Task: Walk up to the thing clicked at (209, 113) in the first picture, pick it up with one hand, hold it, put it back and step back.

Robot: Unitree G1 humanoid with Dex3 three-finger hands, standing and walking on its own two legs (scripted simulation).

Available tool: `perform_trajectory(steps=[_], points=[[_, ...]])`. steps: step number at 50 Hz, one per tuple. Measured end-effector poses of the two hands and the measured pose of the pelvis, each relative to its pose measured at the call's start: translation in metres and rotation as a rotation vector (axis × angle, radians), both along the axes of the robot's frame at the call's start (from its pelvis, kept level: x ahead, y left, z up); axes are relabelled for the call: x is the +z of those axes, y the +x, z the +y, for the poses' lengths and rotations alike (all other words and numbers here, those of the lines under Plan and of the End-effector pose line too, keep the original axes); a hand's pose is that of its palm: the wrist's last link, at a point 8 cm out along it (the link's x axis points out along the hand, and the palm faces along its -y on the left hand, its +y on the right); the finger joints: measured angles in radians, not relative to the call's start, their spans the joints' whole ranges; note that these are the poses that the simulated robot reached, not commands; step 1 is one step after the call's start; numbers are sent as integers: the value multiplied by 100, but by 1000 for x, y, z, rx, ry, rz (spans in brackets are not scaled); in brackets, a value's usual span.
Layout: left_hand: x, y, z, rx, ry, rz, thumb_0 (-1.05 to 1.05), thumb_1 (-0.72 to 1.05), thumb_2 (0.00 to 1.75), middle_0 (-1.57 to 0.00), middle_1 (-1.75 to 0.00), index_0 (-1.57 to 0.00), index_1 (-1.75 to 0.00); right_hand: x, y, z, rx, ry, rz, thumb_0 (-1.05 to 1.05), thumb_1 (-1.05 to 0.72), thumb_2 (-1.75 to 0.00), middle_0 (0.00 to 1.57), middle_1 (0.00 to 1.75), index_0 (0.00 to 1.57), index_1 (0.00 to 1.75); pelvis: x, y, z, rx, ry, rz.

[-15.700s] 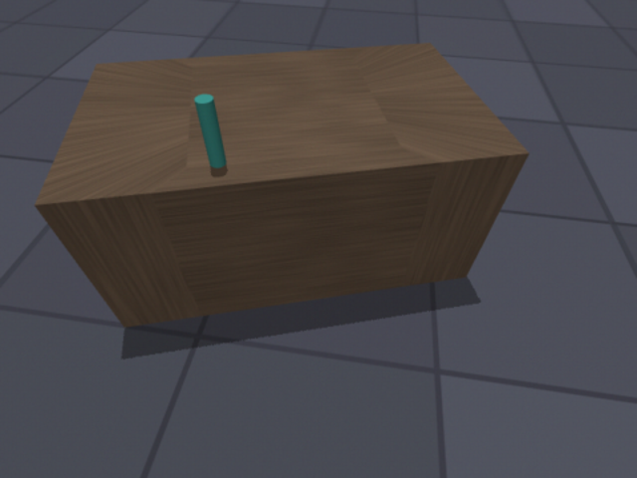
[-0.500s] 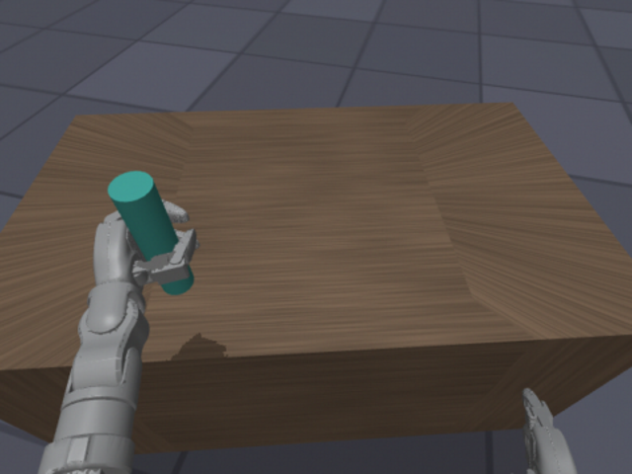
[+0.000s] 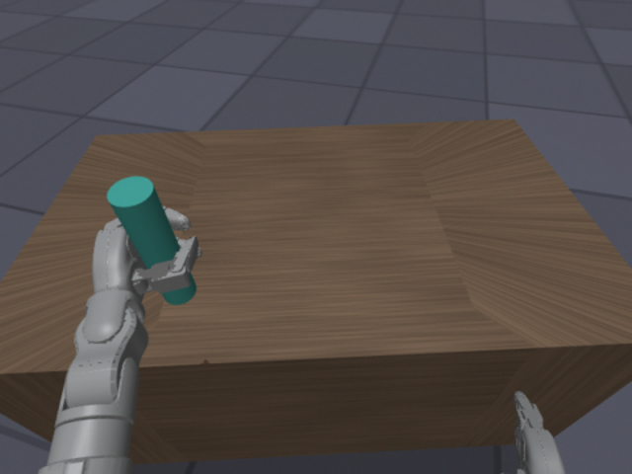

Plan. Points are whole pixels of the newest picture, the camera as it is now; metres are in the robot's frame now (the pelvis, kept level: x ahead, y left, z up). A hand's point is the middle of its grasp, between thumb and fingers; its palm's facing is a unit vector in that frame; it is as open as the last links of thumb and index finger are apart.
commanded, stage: hold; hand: left
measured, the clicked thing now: (159, 249) +0.34 +0.19 +0.14
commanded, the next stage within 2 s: none
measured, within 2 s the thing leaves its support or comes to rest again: neither
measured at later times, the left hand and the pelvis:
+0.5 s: hand (165, 243) +0.34 +0.17 +0.16, palm faces +0.17 -0.99 +0.01, open 5.5 cm; pelvis +0.01 +0.00 +0.01, yaw +0 degrees
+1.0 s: hand (166, 238) +0.34 +0.17 +0.16, palm faces +0.16 -0.99 +0.01, open 5.5 cm; pelvis +0.02 +0.00 +0.01, yaw +1 degrees
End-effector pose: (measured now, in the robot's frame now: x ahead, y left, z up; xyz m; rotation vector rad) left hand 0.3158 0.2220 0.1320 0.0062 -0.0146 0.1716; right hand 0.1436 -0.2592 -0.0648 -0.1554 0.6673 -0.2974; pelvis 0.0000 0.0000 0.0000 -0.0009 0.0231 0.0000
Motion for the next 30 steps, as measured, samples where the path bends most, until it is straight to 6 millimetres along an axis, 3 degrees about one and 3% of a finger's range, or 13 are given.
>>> perform_trajectory(steps=[30], points=[[26, -9, 0, -9, -11, -5, -5, 11, 114, -96, -112, -101, -114, 7, 16, 6, 17, 9, -32, -1, 53, -5, 6, 5, 6, 5, 12, 12, 4, 8, -4, -38]])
